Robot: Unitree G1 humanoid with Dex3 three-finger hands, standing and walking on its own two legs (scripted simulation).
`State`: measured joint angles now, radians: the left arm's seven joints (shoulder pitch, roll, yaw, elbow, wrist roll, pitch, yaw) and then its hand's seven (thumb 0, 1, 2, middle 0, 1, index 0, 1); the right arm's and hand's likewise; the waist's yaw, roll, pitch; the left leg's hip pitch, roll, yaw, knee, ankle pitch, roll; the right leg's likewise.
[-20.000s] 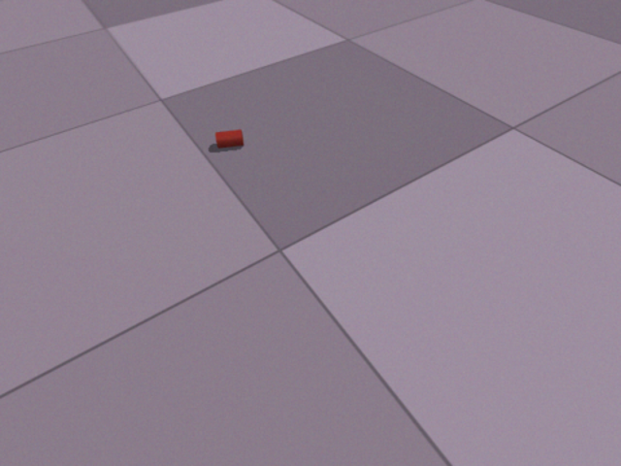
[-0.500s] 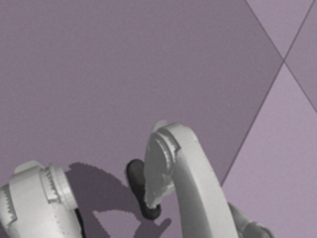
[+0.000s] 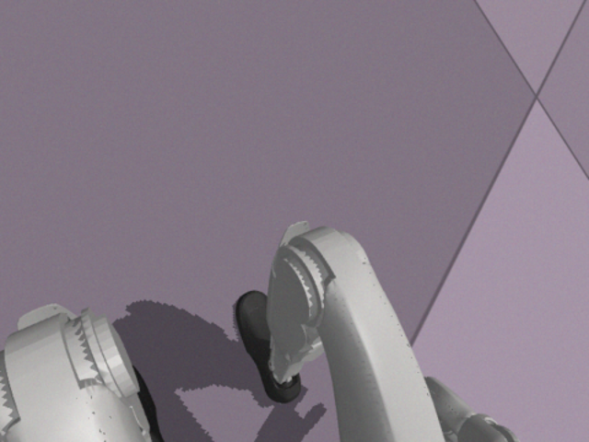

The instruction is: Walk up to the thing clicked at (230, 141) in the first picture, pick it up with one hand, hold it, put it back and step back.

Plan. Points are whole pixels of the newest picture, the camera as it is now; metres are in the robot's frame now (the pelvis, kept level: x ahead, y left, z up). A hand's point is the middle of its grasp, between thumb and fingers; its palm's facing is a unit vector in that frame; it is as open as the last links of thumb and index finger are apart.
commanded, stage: close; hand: left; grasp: from above
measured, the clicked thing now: out of the picture +0.44 +0.37 -0.26
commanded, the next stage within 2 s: settle in 0.34 s
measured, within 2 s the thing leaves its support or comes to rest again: leaves its support in 0.82 s
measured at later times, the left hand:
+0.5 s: hand out of the picture +0.43 +0.37 -0.23, palm faces -0.45 -0.16 -0.88, open 11.3 cm
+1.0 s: hand out of the picture +0.44 +0.38 -0.18, palm faces -0.39 -0.13 -0.91, open 11.1 cm
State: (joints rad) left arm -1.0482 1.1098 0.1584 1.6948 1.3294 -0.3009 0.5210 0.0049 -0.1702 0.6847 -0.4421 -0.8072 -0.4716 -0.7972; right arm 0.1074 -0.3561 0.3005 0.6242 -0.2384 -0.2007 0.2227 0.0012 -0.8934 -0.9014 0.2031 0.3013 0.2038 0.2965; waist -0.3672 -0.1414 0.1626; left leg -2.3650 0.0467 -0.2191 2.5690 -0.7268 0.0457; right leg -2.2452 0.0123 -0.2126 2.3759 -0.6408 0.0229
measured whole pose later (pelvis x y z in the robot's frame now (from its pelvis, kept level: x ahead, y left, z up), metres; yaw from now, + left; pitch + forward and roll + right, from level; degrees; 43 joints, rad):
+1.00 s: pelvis +0.01 +0.00 +0.01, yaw +2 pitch +32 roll -14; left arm -0.90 0.95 0.20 1.35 1.26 -0.25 0.38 0.03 -0.13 0.47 -0.63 -0.52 -0.67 -0.49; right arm 0.15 -0.35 0.17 0.63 -0.18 -0.14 0.24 0.00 -0.90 -0.90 0.20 0.30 0.20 0.30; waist -0.29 -0.06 0.06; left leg -2.37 0.03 -0.18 2.51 -0.72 0.04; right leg -2.26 -0.01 -0.19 2.35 -0.67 0.01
